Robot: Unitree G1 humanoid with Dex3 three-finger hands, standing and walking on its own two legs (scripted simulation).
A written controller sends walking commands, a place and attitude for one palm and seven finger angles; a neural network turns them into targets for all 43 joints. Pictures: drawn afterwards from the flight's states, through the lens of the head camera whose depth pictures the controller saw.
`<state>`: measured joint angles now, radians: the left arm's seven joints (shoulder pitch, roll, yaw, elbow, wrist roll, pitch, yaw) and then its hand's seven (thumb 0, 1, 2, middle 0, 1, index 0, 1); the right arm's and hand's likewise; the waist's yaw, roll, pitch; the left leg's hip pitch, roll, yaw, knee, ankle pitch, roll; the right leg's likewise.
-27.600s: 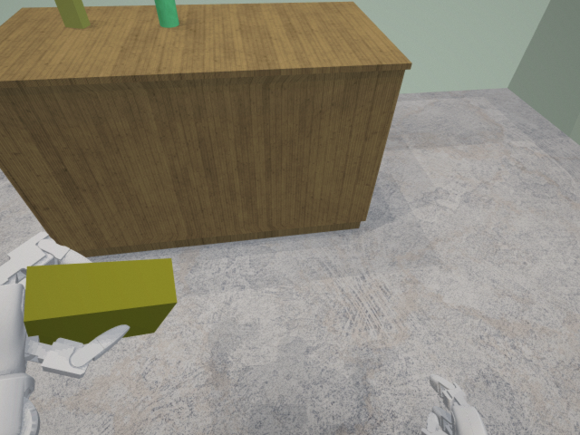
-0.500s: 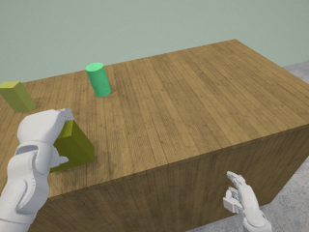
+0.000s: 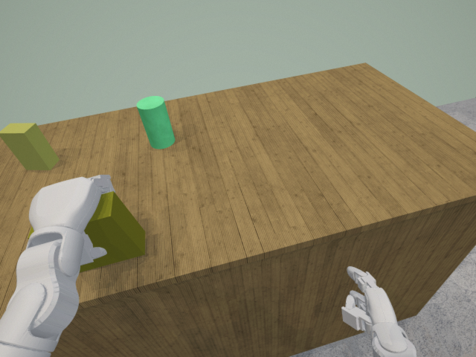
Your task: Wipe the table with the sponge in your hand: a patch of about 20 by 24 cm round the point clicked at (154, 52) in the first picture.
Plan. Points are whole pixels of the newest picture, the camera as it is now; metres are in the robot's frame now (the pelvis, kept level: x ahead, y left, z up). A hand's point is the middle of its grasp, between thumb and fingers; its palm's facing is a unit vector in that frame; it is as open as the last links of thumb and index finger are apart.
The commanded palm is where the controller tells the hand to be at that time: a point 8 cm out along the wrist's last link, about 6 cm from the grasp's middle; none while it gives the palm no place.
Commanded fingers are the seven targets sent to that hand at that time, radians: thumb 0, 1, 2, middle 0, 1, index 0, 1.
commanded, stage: lower the sponge onto the table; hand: left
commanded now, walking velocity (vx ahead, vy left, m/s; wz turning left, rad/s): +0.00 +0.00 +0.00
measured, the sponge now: (100, 240) +0.24 +0.29 +0.09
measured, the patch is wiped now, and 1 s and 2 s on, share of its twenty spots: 0.00 0.20 0.30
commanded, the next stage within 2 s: wipe forward along the first lane in 0.16 s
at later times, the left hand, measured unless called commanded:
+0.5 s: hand (91, 217) +0.26 +0.30 +0.13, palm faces +0.05 -0.04 -1.00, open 9.5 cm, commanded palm +0.23 +0.29 +0.19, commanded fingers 0.00 0.10 1.30 -1.20 -1.60 -1.20 -1.60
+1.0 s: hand (97, 202) +0.29 +0.31 +0.13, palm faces +0.00 -0.01 -1.00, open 9.5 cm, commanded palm +0.28 +0.31 +0.17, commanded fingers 0.00 0.10 1.30 -1.20 -1.60 -1.20 -1.60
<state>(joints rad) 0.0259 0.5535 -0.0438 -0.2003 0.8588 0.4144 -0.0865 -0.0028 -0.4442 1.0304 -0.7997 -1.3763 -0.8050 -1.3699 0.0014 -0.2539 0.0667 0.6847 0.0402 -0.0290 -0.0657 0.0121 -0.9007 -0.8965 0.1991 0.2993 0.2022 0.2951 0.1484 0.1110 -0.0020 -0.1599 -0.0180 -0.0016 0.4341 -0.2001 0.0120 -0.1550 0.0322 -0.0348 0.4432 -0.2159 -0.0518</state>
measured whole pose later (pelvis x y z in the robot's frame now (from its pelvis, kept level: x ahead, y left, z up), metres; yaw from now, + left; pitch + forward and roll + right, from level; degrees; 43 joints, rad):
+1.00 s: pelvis +0.01 -0.01 +0.00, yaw +2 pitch -1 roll +0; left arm -0.20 0.57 -0.01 0.17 0.91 0.30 -0.10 0.00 -0.49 1.09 -0.81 -1.38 -0.82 -1.36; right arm 0.11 -0.30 0.03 0.70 0.07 -0.01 -0.09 0.01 -0.90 -0.90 0.20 0.30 0.20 0.29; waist 0.10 0.11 -0.03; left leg -0.24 -0.01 -0.03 0.47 -0.22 0.00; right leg -0.22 0.04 -0.06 0.47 -0.23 -0.06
